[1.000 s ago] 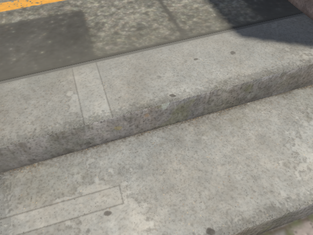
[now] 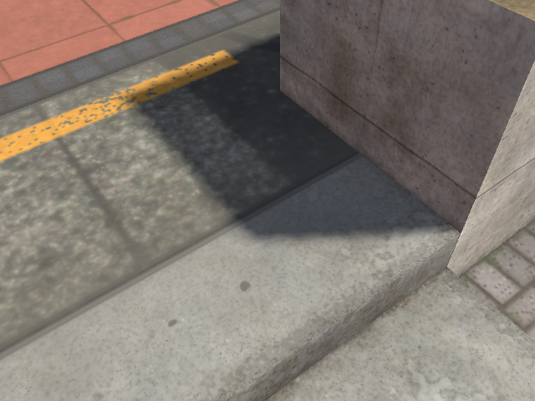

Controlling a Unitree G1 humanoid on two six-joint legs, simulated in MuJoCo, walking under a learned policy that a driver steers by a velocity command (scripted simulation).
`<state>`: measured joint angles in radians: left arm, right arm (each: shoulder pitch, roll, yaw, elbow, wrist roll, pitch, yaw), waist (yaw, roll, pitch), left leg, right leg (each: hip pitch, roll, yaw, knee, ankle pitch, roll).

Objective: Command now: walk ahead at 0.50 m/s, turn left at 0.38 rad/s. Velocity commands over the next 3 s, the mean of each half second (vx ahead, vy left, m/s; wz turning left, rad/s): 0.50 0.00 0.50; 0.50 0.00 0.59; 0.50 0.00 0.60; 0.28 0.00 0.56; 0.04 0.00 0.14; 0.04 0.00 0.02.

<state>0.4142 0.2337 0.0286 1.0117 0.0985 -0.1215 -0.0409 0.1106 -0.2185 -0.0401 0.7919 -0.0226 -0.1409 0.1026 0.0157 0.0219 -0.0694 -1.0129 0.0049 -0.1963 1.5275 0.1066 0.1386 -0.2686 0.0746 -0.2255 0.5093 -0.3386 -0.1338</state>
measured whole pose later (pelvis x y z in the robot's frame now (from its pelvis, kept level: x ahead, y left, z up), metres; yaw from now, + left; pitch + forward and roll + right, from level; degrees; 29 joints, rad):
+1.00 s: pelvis +0.50 +0.09 +0.03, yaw +33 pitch +7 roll +4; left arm 0.53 0.16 -0.04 1.07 0.10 -0.11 -0.06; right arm -0.06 -0.16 0.08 0.68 -0.02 -0.01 0.12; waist 0.07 -0.06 -0.15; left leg -0.97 -0.04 0.15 1.30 -0.49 0.12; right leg 0.08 -0.18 -0.24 0.23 -0.22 0.00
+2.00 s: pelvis +0.86 +0.37 +0.15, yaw +68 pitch +3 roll -1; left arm 0.20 0.28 0.07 0.83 -0.01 -0.05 0.04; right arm 0.05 -0.26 -0.08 0.69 -0.01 -0.01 0.00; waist 0.03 0.00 0.05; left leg -0.52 -0.04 0.02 0.56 -0.10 0.09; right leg -0.36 -0.05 -0.09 1.09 -0.57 0.05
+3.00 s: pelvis +0.94 +0.45 +0.16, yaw +70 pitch -1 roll +0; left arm 0.26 0.20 0.04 1.05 0.00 -0.04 0.04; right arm 0.17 -0.19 -0.07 1.02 0.01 0.00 -0.04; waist 0.03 -0.01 0.03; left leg -0.28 -0.01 -0.04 0.56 -0.26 0.00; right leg -0.13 -0.01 -0.03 0.51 -0.36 0.00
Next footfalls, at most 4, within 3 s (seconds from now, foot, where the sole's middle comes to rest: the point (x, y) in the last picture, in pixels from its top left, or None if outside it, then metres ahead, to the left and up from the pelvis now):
0.26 left None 0.21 0.10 -0.76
0.54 right None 0.41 -0.12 -0.76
0.98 left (185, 348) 0.58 0.24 -0.61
1.46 right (200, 230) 0.92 0.24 -0.61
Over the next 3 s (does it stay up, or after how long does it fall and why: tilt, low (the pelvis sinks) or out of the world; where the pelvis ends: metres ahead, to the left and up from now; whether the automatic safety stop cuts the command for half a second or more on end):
stays up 0.94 0.45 0.16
